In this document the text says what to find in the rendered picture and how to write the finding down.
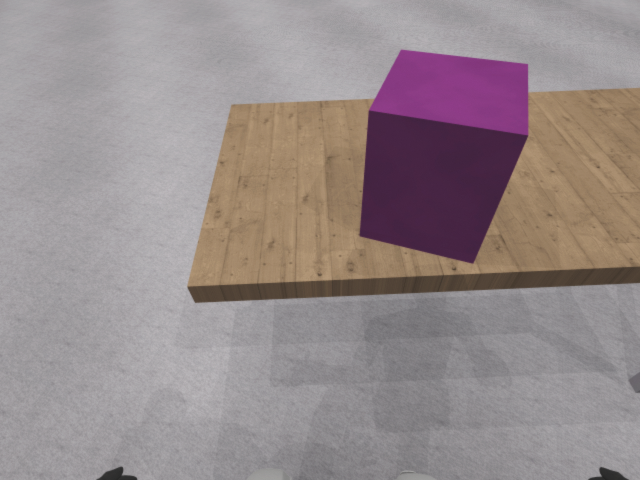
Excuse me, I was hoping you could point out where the carton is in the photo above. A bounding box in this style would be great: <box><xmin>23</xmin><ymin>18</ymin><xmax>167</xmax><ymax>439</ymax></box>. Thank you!
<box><xmin>360</xmin><ymin>50</ymin><xmax>528</xmax><ymax>264</ymax></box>

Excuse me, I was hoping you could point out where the table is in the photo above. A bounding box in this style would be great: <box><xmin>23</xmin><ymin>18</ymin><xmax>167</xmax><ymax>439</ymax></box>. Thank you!
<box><xmin>187</xmin><ymin>88</ymin><xmax>640</xmax><ymax>393</ymax></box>

